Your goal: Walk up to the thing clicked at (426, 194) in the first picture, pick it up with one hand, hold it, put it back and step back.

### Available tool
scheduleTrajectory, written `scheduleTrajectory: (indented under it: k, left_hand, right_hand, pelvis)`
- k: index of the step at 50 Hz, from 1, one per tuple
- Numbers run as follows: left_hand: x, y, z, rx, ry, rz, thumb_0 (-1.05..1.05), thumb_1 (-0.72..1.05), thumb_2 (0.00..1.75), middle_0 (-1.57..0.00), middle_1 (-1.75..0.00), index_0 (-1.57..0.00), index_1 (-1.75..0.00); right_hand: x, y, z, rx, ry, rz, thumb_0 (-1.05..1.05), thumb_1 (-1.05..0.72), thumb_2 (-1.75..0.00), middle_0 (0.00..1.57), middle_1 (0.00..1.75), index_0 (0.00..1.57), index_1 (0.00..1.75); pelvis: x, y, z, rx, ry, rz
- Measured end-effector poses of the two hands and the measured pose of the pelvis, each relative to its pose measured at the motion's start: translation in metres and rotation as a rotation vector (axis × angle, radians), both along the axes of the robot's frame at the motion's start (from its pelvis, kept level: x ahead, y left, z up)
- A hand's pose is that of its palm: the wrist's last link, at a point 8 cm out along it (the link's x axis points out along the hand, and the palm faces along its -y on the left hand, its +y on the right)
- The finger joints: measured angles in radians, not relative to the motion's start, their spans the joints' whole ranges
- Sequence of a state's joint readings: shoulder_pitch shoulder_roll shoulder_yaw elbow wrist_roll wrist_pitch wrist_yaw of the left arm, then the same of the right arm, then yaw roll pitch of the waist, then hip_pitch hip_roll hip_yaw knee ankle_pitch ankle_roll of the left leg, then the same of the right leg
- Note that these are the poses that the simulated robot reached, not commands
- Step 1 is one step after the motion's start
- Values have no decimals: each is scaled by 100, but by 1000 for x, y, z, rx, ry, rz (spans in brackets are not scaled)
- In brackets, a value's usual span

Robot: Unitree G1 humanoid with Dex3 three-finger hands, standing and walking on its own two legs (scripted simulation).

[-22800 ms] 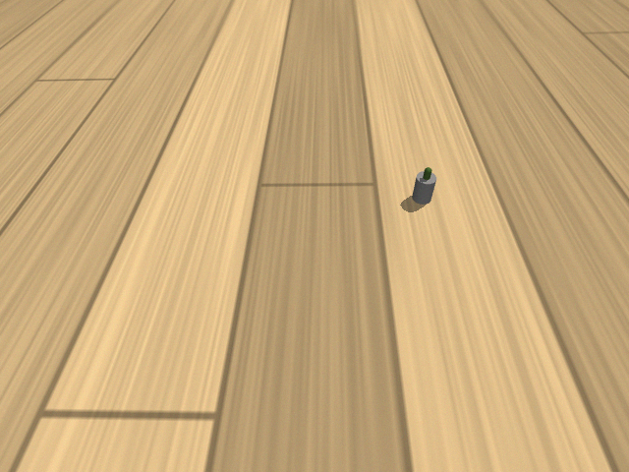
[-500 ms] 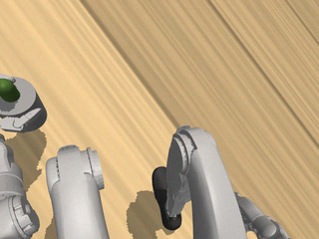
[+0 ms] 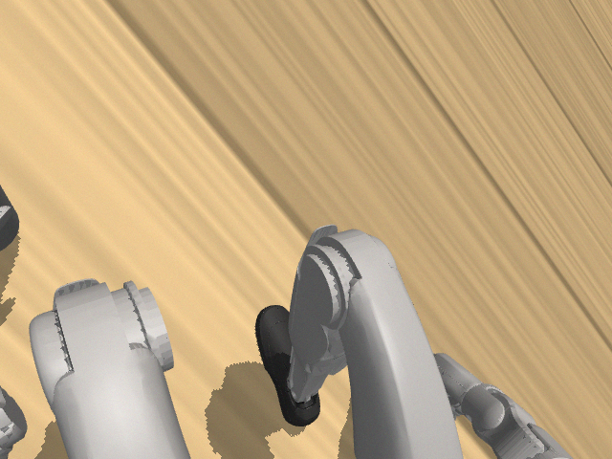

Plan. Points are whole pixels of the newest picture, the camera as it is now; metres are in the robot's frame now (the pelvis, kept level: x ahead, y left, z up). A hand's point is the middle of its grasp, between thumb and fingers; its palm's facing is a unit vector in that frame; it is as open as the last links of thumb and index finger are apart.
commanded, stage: lower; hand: left
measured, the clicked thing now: out of the picture +0.44 +0.29 -0.17
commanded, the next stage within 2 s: loosen in 0.58 s
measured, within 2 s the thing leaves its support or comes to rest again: rests again in 1.24 s
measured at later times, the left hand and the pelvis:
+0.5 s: hand out of the picture +0.44 +0.29 -0.17, palm faces +0.41 -0.91 -0.02, open 9.7 cm; pelvis -0.01 +0.01 +0.00, yaw -2 degrees
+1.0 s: hand out of the picture +0.44 +0.29 -0.17, palm faces +0.40 -0.92 +0.00, open 10.6 cm; pelvis -0.01 +0.01 +0.00, yaw -3 degrees
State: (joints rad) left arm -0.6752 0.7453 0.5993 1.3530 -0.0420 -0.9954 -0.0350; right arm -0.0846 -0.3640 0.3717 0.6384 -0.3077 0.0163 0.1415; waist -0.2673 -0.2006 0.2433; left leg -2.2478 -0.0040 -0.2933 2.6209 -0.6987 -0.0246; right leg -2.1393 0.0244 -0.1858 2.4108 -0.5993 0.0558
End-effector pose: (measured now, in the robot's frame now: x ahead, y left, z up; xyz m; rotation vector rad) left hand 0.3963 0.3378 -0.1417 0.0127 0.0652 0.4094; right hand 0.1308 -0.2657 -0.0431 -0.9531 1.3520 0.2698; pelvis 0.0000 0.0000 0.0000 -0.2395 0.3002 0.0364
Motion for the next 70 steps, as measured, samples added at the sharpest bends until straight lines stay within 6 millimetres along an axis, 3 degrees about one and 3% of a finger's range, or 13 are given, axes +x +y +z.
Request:
scheduleTrajectory:
  k: [21,41,47,52,59,70]
  left_hand:
    - [1,-7,-24,-11,6,4,-3,-49,98,-61,-92,-90,-110]
    - [0,-5,-29,-14,-10,13,-3,-47,94,-62,-89,-91,-108]
    - [-1,-5,-29,-18,-21,10,-3,-40,78,-65,-79,-91,-95]
    - [4,-5,-25,-18,-48,-2,-2,-41,58,-63,-66,-78,-74]
    - [7,-5,-24,-19,-43,-13,-2,-51,35,-52,-44,-56,-47]
    - [1,-5,-27,-24,-44,8,-2,-60,13,-24,-15,-24,-17]
  right_hand:
    - [2,10,11,-40,8,88,0,-92,-90,21,30,20,30]
    - [4,14,15,-60,5,134,0,-92,-90,21,30,20,30]
    - [4,18,17,-61,6,140,0,-92,-90,21,30,20,30]
    - [4,21,19,-65,7,143,0,-92,-90,21,30,20,30]
    - [6,24,24,-71,-1,142,0,-93,-90,21,30,20,30]
    - [8,23,23,-73,8,155,0,-92,-90,21,30,20,30]
  pelvis:
    - [-5,5,-3,-36,-56,-25]
    - [-8,7,-5,-52,-84,-37]
    - [-9,9,-5,-57,-86,-41]
    - [-8,10,-4,-64,-83,-40]
    - [-8,12,-2,-74,-80,-42]
    - [-9,11,-2,-72,-84,-40]
